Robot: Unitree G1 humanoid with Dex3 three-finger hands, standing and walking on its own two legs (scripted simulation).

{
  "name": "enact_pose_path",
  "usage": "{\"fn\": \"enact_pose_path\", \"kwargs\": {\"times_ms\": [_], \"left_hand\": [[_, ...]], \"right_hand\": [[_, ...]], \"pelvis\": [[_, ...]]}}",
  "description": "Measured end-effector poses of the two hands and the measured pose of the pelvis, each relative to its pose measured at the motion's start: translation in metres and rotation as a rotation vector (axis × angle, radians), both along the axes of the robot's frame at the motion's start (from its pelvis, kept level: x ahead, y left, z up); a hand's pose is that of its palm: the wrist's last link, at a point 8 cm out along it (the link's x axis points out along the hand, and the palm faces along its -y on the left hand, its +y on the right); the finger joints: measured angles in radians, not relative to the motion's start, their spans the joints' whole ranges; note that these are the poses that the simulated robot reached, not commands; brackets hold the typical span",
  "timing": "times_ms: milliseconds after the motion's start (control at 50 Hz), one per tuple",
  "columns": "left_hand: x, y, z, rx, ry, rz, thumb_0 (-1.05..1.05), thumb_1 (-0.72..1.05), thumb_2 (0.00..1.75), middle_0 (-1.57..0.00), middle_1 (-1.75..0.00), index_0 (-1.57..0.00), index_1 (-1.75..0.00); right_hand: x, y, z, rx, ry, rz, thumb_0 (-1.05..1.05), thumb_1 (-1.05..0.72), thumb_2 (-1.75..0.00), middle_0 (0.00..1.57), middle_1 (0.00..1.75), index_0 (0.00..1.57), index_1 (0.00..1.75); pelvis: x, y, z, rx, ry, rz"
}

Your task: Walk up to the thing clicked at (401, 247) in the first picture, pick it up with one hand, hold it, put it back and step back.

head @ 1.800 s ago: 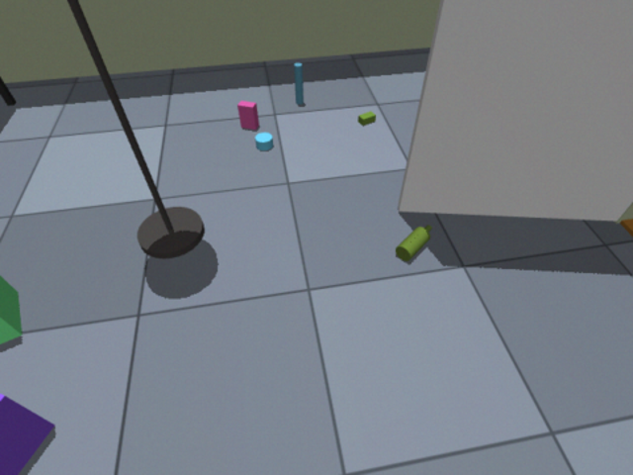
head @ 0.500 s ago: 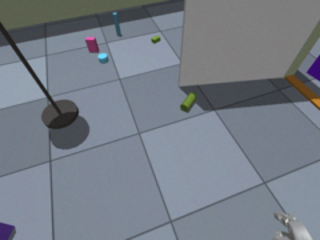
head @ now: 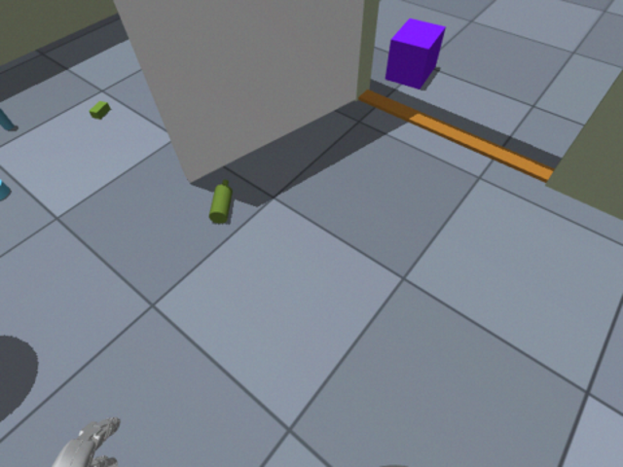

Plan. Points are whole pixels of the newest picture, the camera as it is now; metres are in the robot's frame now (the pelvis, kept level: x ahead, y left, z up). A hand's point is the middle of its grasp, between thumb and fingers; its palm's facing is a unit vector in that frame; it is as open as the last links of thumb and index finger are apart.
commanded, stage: walk up
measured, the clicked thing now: (222, 198) +1.18 +0.31 -0.72
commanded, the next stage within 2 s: stand in 1.60 s
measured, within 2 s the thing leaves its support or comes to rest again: neither
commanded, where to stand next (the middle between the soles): +0.07 -0.01 m, yaw -31 degrees
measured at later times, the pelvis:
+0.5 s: pelvis +0.01 +0.02 +0.00, yaw -18 degrees
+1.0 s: pelvis +0.01 +0.00 -0.01, yaw -28 degrees
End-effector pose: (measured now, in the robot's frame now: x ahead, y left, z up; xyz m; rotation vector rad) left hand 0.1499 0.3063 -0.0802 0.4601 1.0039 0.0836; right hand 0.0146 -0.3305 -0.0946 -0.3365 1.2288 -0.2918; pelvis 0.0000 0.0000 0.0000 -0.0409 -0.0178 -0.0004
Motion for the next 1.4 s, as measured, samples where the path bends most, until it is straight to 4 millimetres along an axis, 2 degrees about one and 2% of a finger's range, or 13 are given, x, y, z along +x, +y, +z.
{"fn": "enact_pose_path", "kwargs": {"times_ms": [60, 160, 280, 360, 440, 520, 640, 760, 880, 940, 1040, 1180, 1400], "left_hand": [[0.016, -0.017, 0.004, -0.015, -0.044, -0.039, 0.01, 0.9, 0.9, -0.21, -0.3, -0.21, -0.3], [0.028, -0.031, 0.004, -0.038, -0.032, -0.08, 0.0, 0.9, 0.9, -0.21, -0.3, -0.21, -0.3], [0.046, -0.023, -0.017, -0.059, -0.018, -0.128, 0.0, 0.9, 0.9, -0.21, -0.3, -0.21, -0.3], [0.056, -0.017, -0.034, -0.049, 0.009, -0.145, 0.01, 0.9, 0.9, -0.21, -0.3, -0.21, -0.3], [0.052, -0.013, -0.034, -0.043, 0.07, -0.173, 0.01, 0.9, 0.9, -0.21, -0.3, -0.21, -0.3], [0.041, -0.012, -0.029, -0.027, 0.129, -0.19, 0.01, 0.9, 0.9, -0.21, -0.3, -0.21, -0.3], [0.022, -0.018, -0.026, 0.054, 0.15, -0.203, 0.01, 0.9, 0.9, -0.21, -0.3, -0.21, -0.3], [0.016, -0.028, -0.019, 0.08, 0.169, -0.226, 0.01, 0.9, 0.9, -0.21, -0.3, -0.21, -0.3], [0.041, -0.038, -0.031, 0.058, 0.143, -0.276, 0.01, 0.9, 0.9, -0.21, -0.3, -0.21, -0.3], [0.057, -0.051, -0.032, 0.039, 0.12, -0.297, 0.01, 0.9, 0.9, -0.21, -0.3, -0.21, -0.3], [0.079, -0.073, -0.028, 0.012, 0.049, -0.351, 0.01, 0.9, 0.9, -0.21, -0.3, -0.21, -0.3], [0.088, -0.089, -0.02, 0.018, 0.047, -0.405, 0.0, 0.9, 0.9, -0.21, -0.3, -0.21, -0.3], [0.097, -0.102, -0.011, -0.002, 0.07, -0.428, 0.01, 0.9, 0.9, -0.21, -0.3, -0.21, -0.3]], "right_hand": [[-0.013, 0.003, -0.007, 0.022, 0.024, -0.055, 0.01, -0.91, -0.9, 0.21, 0.3, 0.2, 0.3], [-0.01, 0.016, -0.004, 0.047, -0.03, -0.073, 0.01, -0.91, -0.9, 0.21, 0.3, 0.2, 0.3], [-0.003, 0.027, -0.003, -0.016, -0.097, -0.107, 0.01, -0.91, -0.9, 0.21, 0.3, 0.21, 0.3], [-0.01, 0.034, 0.0, -0.051, -0.119, -0.139, 0.01, -0.9, -0.9, 0.21, 0.3, 0.21, 0.3], [-0.022, 0.033, 0.014, -0.071, -0.126, -0.168, 0.01, -0.9, -0.9, 0.21, 0.3, 0.21, 0.3], [-0.038, 0.019, 0.02, -0.087, -0.114, -0.169, 0.01, -0.9, -0.9, 0.21, 0.3, 0.21, 0.3], [-0.063, -0.013, 0.0, -0.09, -0.098, -0.227, 0.01, -0.9, -0.9, 0.21, 0.3, 0.21, 0.3], [-0.062, -0.012, -0.013, -0.041, -0.092, -0.286, 0.01, -0.91, -0.9, 0.21, 0.3, 0.2, 0.3], [-0.056, 0.011, -0.021, -0.01, -0.112, -0.303, 0.01, -0.91, -0.9, 0.21, 0.3, 0.2, 0.3], [-0.059, 0.024, -0.019, 0.018, -0.121, -0.314, 0.01, -0.91, -0.9, 0.21, 0.3, 0.21, 0.3], [-0.072, 0.028, -0.021, 0.04, -0.118, -0.347, 0.01, -0.9, -0.9, 0.21, 0.3, 0.21, 0.3], [-0.092, 0.024, -0.023, 0.037, -0.119, -0.435, 0.01, -0.9, -0.9, 0.21, 0.3, 0.21, 0.3], [-0.122, 0.04, -0.017, 0.072, -0.044, -0.494, 0.01, -0.91, -0.9, 0.21, 0.3, 0.2, 0.3]], "pelvis": [[0.002, -0.003, 0.001, 0.017, -0.023, -0.055], [0.011, 0.001, 0.006, 0.032, -0.032, -0.128], [0.019, 0.016, -0.008, 0.031, -0.032, -0.194], [0.017, 0.022, -0.015, 0.042, -0.043, -0.248], [0.012, 0.02, -0.007, 0.029, -0.037, -0.29], [0.01, 0.015, -0.003, 0.028, -0.021, -0.332], [0.005, -0.003, -0.015, 0.001, -0.021, -0.369], [0.008, -0.006, -0.011, 0.034, -0.017, -0.425], [0.011, 0.001, -0.016, 0.056, -0.025, -0.455], [0.011, 0.002, -0.012, 0.04, -0.03, -0.47], [0.006, -0.005, -0.011, 0.019, -0.033, -0.498], [0.003, -0.001, -0.007, 0.041, -0.05, -0.523], [0.002, 0.003, 0.008, 0.042, -0.051, -0.556]]}}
